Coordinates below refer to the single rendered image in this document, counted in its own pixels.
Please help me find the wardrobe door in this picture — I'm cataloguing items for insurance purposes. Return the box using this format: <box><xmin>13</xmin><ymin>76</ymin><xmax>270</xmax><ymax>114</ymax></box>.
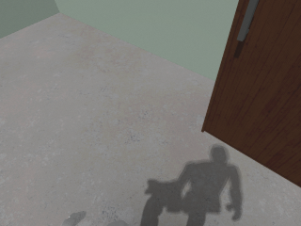
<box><xmin>205</xmin><ymin>0</ymin><xmax>301</xmax><ymax>186</ymax></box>

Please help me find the robot left hand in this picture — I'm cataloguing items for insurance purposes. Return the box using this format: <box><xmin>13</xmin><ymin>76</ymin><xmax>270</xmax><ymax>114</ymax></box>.
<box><xmin>60</xmin><ymin>211</ymin><xmax>87</xmax><ymax>226</ymax></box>

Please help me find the handle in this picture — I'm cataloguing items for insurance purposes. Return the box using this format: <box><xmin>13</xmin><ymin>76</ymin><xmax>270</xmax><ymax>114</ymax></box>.
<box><xmin>237</xmin><ymin>0</ymin><xmax>259</xmax><ymax>41</ymax></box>

